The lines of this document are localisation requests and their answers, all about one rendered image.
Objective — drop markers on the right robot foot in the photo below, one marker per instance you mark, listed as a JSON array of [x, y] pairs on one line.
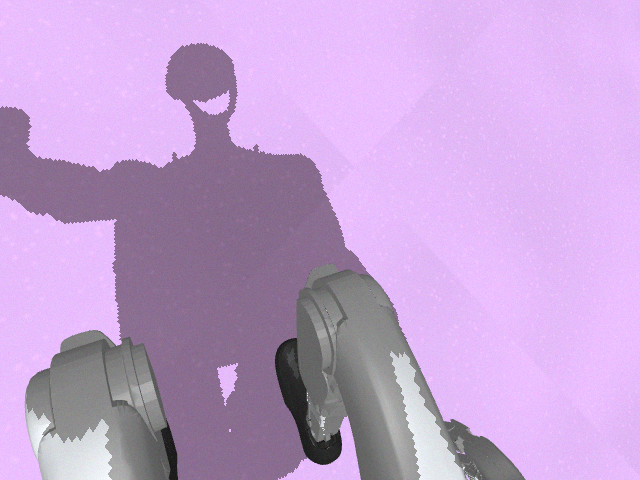
[[294, 394]]

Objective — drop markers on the right robot hand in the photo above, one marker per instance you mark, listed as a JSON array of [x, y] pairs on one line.
[[482, 459]]

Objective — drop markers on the left robot foot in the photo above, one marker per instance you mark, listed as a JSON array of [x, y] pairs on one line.
[[171, 451]]

